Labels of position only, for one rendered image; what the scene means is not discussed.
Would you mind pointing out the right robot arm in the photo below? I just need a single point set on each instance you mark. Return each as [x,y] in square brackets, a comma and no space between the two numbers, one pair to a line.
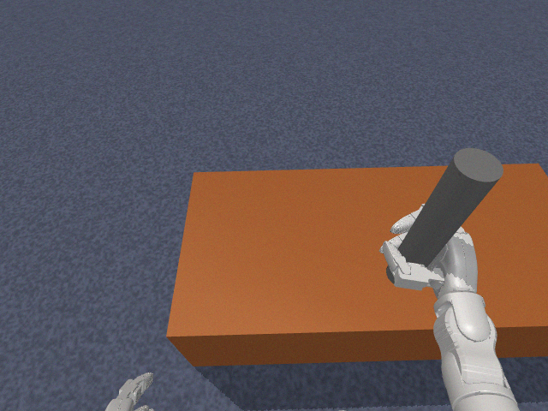
[472,373]

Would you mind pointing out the right robot hand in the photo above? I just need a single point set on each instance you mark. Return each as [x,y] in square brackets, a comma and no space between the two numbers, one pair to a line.
[454,268]

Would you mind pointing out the left robot hand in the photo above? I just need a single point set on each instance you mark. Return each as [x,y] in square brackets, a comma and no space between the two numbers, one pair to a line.
[130,394]

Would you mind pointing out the can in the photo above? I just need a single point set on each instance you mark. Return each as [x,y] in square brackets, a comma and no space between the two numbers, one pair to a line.
[470,176]

